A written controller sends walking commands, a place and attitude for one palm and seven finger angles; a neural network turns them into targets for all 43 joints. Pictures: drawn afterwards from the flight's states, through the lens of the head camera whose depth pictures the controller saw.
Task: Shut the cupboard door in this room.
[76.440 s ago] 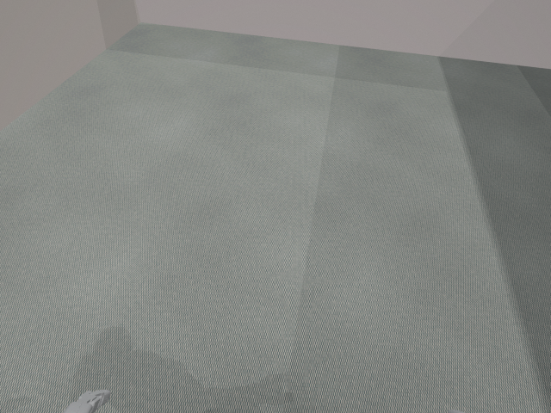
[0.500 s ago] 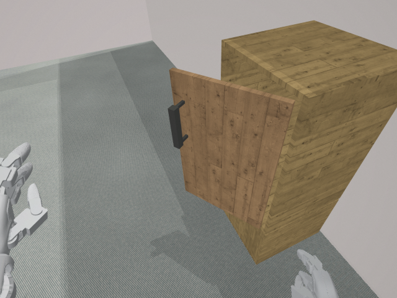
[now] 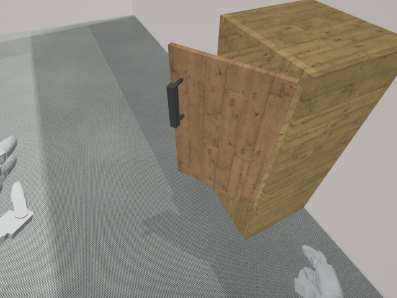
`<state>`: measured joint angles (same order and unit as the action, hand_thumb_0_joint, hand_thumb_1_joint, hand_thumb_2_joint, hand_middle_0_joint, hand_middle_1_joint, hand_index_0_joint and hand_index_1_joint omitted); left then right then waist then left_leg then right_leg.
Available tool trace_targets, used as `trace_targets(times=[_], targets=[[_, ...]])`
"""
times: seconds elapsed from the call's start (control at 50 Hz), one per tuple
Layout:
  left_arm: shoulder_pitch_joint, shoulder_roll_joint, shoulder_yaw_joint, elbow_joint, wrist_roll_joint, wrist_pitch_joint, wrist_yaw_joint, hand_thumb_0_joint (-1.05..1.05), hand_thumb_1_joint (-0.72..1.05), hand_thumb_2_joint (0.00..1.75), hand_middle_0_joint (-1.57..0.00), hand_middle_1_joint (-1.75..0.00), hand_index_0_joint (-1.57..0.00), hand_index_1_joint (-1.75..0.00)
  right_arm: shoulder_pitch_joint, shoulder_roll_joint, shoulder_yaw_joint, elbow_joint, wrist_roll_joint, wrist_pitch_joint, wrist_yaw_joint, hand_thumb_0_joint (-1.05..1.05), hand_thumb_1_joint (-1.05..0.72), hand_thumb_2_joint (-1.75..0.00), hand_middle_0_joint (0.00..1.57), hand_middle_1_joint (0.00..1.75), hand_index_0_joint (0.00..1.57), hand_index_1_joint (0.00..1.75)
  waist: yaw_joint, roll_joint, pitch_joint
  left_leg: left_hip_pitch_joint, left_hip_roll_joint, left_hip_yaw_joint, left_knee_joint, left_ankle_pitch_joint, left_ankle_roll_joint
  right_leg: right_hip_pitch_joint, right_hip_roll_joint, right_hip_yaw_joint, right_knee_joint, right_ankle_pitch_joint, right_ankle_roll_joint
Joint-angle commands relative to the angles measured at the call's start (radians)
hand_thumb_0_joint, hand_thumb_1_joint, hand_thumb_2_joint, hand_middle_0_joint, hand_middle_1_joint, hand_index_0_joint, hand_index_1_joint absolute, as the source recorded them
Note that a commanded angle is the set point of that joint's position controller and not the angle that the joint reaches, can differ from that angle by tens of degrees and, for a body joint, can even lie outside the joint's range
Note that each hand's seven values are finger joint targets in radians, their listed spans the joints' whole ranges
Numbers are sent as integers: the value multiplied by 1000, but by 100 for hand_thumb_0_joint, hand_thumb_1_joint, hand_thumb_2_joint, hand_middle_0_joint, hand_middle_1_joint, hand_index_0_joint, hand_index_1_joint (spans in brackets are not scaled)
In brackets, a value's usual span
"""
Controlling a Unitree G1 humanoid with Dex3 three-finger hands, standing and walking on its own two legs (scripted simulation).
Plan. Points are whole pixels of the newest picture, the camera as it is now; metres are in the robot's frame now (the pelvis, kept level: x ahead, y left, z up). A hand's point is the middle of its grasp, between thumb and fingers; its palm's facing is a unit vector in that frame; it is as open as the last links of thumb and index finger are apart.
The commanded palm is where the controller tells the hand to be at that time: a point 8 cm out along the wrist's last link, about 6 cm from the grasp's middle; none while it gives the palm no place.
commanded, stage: step back with the hand held close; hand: left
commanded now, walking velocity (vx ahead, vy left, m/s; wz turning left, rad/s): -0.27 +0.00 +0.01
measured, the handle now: (177, 103) +0.67 +0.11 +0.00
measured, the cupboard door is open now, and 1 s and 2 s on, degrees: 33 33 33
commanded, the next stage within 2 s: stop stepping back and stand still in 0.72 s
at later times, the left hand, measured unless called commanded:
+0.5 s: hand out of the picture +0.09 +0.27 +0.17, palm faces +0.49 -0.78 -0.40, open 7.5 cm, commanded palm +0.03 +0.31 +0.18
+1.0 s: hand out of the picture -0.05 +0.30 +0.17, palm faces +0.52 -0.78 -0.35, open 7.5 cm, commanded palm -0.14 +0.32 +0.18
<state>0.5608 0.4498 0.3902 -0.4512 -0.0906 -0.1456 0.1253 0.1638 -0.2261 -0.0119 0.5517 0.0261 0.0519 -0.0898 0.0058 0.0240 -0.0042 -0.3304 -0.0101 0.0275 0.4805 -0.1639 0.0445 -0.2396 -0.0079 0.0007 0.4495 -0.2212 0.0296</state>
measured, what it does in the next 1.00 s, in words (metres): walks backwards: right foot, then left foot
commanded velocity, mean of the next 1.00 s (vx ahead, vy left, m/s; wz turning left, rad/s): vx -0.23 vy -0.02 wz -0.07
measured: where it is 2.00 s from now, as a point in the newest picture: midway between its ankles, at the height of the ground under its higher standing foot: outside the picture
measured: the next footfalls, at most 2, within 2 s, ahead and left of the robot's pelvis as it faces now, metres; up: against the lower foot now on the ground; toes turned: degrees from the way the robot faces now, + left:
right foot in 0.68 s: -0.14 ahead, -0.14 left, +0.00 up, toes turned +10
left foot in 0.82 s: -0.01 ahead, +0.10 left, +0.00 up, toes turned +9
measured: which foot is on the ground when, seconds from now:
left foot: down 0.00-0.70, up 0.72-0.80, down 0.82-1.00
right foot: down 0.00-0.50, up 0.52-0.66, down 0.68-0.86, up 0.88-1.00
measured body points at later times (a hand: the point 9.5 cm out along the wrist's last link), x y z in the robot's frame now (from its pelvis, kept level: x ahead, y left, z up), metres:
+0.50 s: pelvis -0.09 +0.00 -0.02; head -0.09 +0.02 +0.43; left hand +0.06 +0.31 +0.19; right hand +0.08 -0.24 -0.10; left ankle +0.05 +0.09 -0.73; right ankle +0.00 -0.14 -0.74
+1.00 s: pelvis -0.25 +0.01 -0.01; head -0.26 +0.04 +0.44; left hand -0.08 +0.34 +0.19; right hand -0.03 -0.19 -0.06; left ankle -0.06 +0.10 -0.73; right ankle -0.26 -0.10 -0.72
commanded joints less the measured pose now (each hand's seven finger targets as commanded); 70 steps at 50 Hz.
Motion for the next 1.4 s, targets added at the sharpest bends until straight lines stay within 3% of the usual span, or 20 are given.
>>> trace_targets(times=[0.0, 0.18, 0.34, 0.42, 0.48, 0.54, 0.62, 0.68, 0.72, 0.8, 0.88, 0.96, 1.0, 1.02, 1.04, 1.2, 1.24, 1.26, 1.28, 1.38], targets=[[-35, 188, 166, -243, 18, -97, 32, 0, 90, 90, -20, -30, -20, -30, -89, -144, -41, -165, -5, -72, -15, 0, -90, -90, 20, 30, 20, 30, 2, 113, -111, -188, 120, -133, -196, -221, 39, 195, 18, 4, 51, 89, -1], [-66, 165, 186, -242, 47, -147, 33, 0, 90, 90, -20, -30, -20, -30, -53, -154, -47, -143, -14, -139, -8, 0, -90, -90, 20, 30, 20, 30, 1, 157, -86, -451, 171, -205, -219, -538, 69, 291, 60, 28, 205, 10, -7], [-129, 193, 159, -281, 43, -159, 63, 0, 90, 90, -20, -30, -20, -30, -8, -119, -46, -74, -35, -153, 9, 0, -90, -90, 20, 30, 20, 30, -28, -99, -56, 7, 15, -36, 216, -234, -45, -303, -178, 257, -175, -277, -122], [-143, 195, 164, -273, 38, -169, 72, 0, 90, 90, -20, -30, -20, -30, -30, -117, -36, -82, -26, -157, -8, 0, -90, -90, 20, 30, 20, 30, -31, -2, -41, -67, 70, -127, 7, -314, -8, -251, -50, 103, -61, -275, -50], [-102, 178, 211, -236, 53, -184, 67, 0, 90, 90, -20, -30, -20, -30, -65, -145, -41, -98, -24, -173, -16, 0, -90, -90, 20, 30, 20, 30, -4, 267, -69, -497, 271, -343, -338, -691, 81, 174, 114, -4, 369, -156, -7], [-105, 242, 271, -298, 40, -195, 49, 0, 90, 90, -20, -30, -20, -30, -62, -124, -62, -94, -33, -186, 0, 0, -90, -90, 20, 30, 20, 30, 9, 191, -156, -366, 295, -308, -293, -497, 73, 144, 116, 1, 427, -193, -24], [49, 206, 245, -297, 0, -185, 41, 0, 90, 90, -20, -30, -20, -30, -83, -103, -58, -87, -21, -205, 25, 0, -90, -90, 20, 30, 20, 30, 7, 205, -172, -144, 215, -118, -146, -366, -17, 16, 49, 12, 91, -273, -77], [-37, 257, 249, -317, 14, -213, 59, 0, 90, 90, -20, -30, -20, -30, -46, -72, -37, -52, -27, -198, 22, 0, -90, -90, 20, 30, 20, 30, -19, -112, -147, 123, 82, 35, 230, -125, -91, -293, -236, 372, -186, 33, -145], [-117, 206, 151, -299, 32, -191, 58, 0, 90, 90, -20, -30, -20, -30, -50, -89, -47, -45, -14, -198, 12, 0, -90, -90, 20, 30, 20, 30, -27, -204, -163, 141, 62, 1, 278, -75, -76, -243, -215, 297, -75, 361, -114], [-274, 191, 124, -260, 34, -156, 46, 0, 90, 90, -20, -30, -20, -30, -68, -114, -38, -41, -24, -188, -26, 0, -90, -90, 20, 30, 20, 30, -30, 67, -78, 156, 167, -47, -49, 336, -43, -200, 23, 94, 102, 263, -4], [-213, 151, 169, -147, 47, -135, 33, 0, 90, 90, -20, -30, -20, -30, -44, -141, -51, -68, -32, -202, -5, 0, -90, -90, 20, 30, 20, 30, 1, 278, -86, -286, 345, -262, -454, -703, 10, 148, 131, -34, 424, -257, -21], [-92, 135, 139, -314, 18, -104, 14, 0, 90, 90, -20, -30, -20, -30, -45, -101, -50, -139, -16, -186, 39, 0, -90, -90, 20, 30, 20, 30, 18, 224, -177, -127, 177, -5, -314, -557, -121, 147, 156, -154, 202, -332, -75], [-10, 192, 169, -400, 13, -81, 19, 0, 90, 90, -20, -30, -20, -30, -39, -80, -51, -140, -11, -167, 46, 0, -90, -90, 20, 30, 20, 30, 16, -21, -161, -37, 14, 182, 144, -386, -156, -34, 10, 29, -86, -440, -159], [-23, 243, 194, -468, 14, -78, 23, 0, 90, 90, -20, -30, -20, -30, -49, -90, -60, -121, -16, -155, 46, 0, -90, -90, 20, 30, 20, 30, 10, -246, -110, -8, -13, 83, 607, -268, -132, -343, -250, 410, -292, -605, -248], [-82, 296, 247, -502, 17, -86, 40, 0, 90, 90, -20, -30, -20, -30, -32, -113, -63, -90, -29, -146, 42, 0, -90, -90, 20, 30, 20, 30, -1, -246, -56, -135, -7, -37, 831, -263, -105, -436, -388, 560, -371, -597, -338], [-313, 154, 107, -125, 56, -82, 82, 0, 90, 90, -20, -30, -20, -30, 21, -105, -24, -16, -26, -182, -28, 0, -90, -90, 20, 30, 20, 30, -44, 13, -17, 113, 50, 86, 12, -269, -17, -240, -127, 74, 45, -410, -146], [-354, 138, 77, -207, 62, -107, 84, 0, 90, 90, -20, -30, -20, -30, 39, -159, -42, -59, -19, -216, -28, 0, -90, -90, 20, 30, 20, 30, -50, 432, 27, 266, 340, -443, -239, -430, 73, -526, 28, -70, 544, -325, -43], [-379, 160, 75, -248, 83, -128, 74, 0, 90, 90, -20, -30, -20, -30, 5, -138, -23, -66, -24, -222, -17, 0, -90, -90, 20, 30, 20, 30, -47, 329, 74, 154, 438, -563, -312, -463, 138, -551, -6, 21, 679, -248, -44], [-267, 177, 130, -186, 90, -125, 60, 0, 90, 90, -20, -30, -20, -30, -14, -147, -50, -73, -17, -220, -7, 0, -90, -90, 20, 30, 20, 30, -11, 137, 34, 133, 425, -453, -286, -330, 161, -502, -19, 21, 719, -156, -33], [-70, 180, 153, -377, 77, -132, 42, 0, 90, 90, -20, -30, -20, -30, -43, -106, -44, -65, -23, -197, 50, 0, -90, -90, 20, 30, 20, 30, -21, 144, 32, -74, 337, -294, -343, -565, 92, -331, -38, -20, 637, -10, -31]])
